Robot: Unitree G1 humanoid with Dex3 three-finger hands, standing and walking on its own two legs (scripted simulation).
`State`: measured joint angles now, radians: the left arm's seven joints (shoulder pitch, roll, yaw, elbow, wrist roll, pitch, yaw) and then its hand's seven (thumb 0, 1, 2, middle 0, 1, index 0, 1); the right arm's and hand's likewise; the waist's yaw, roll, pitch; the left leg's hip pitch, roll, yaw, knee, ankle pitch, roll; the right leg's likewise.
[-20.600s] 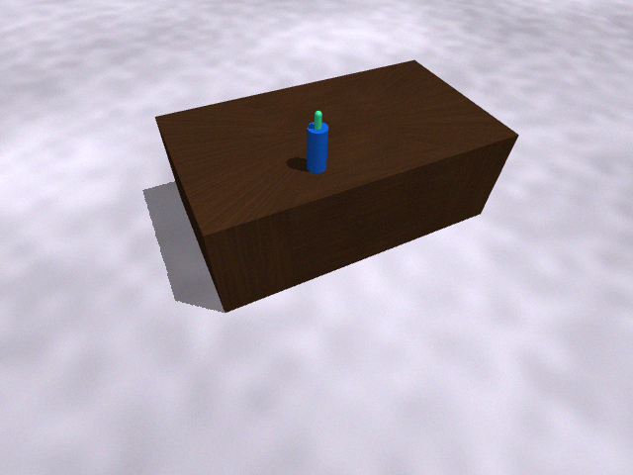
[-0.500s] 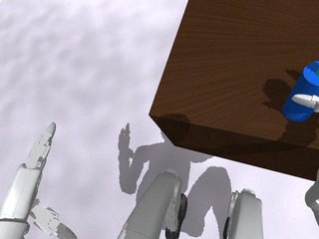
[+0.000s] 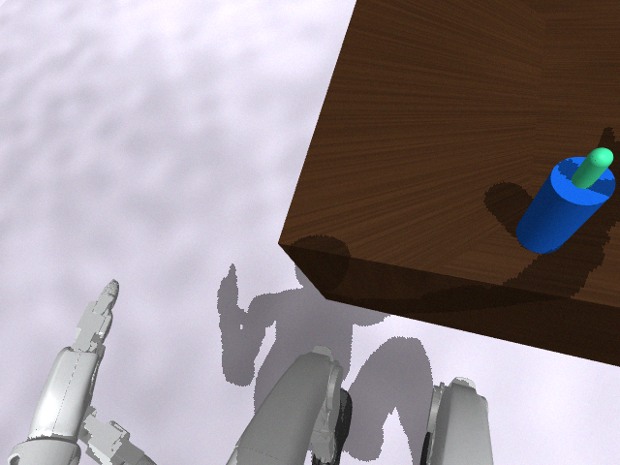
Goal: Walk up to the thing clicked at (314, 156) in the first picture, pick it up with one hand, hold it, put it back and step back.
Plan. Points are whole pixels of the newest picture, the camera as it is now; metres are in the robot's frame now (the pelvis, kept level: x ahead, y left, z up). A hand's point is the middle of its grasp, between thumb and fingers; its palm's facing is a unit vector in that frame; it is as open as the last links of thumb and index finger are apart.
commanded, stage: rise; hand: right
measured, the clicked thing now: (566, 200) +0.49 -0.22 -0.08
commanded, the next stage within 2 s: home in 0.08 s
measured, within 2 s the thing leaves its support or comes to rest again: rests again in 0.64 s
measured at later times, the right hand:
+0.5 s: hand out of the picture +0.45 -0.35 +0.06, palm faces +0.37 +0.87 -0.32, open 16.8 cm
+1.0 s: hand out of the picture +0.24 -0.21 +0.06, palm faces +0.20 +0.95 -0.25, open 17.1 cm
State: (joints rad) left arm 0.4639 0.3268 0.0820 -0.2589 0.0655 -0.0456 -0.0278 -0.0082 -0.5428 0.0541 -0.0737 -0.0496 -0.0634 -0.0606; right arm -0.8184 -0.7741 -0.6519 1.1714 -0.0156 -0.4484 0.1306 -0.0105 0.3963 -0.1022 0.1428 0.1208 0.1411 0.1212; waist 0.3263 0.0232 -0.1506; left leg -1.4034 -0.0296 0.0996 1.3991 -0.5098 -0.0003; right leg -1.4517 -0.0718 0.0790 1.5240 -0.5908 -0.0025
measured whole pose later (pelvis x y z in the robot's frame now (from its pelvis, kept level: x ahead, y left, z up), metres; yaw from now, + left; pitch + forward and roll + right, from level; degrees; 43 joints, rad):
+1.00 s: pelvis +0.06 +0.00 +0.13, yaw -4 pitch +9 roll +2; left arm 0.33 0.21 -0.05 0.28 -0.05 0.10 0.08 0.01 0.77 0.82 -0.19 -0.27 -0.18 -0.28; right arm 0.35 -0.22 -0.03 0.22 0.04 0.06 -0.12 -0.01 0.46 -0.10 0.06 0.07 0.06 0.07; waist 0.02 -0.01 -0.11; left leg -0.57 0.00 0.04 0.84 -0.42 -0.01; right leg -0.59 -0.03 0.00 0.90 -0.47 -0.01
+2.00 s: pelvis +0.06 +0.00 +0.13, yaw -5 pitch +7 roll +2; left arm 0.26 0.21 -0.03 0.51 -0.02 -0.12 0.15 0.01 0.90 0.90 -0.20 -0.30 -0.20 -0.30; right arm 0.45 -0.20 0.01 0.05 0.01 0.22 -0.14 -0.01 0.52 -0.06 0.05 0.05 0.05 0.05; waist 0.01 -0.02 -0.08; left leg -0.55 0.00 0.05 0.87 -0.43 0.00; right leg -0.57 -0.03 0.02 0.92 -0.47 0.00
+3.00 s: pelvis +0.05 +0.00 +0.12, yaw -5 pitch +7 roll +2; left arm 0.28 0.21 -0.03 0.51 -0.01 -0.13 0.16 0.01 0.90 0.90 -0.20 -0.30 -0.20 -0.30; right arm 0.45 -0.20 0.01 0.03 0.01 0.25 -0.14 -0.01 0.57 -0.03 0.05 0.04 0.05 0.05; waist 0.01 -0.02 -0.09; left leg -0.57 0.00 0.05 0.88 -0.43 0.00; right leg -0.58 -0.03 0.02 0.94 -0.47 0.00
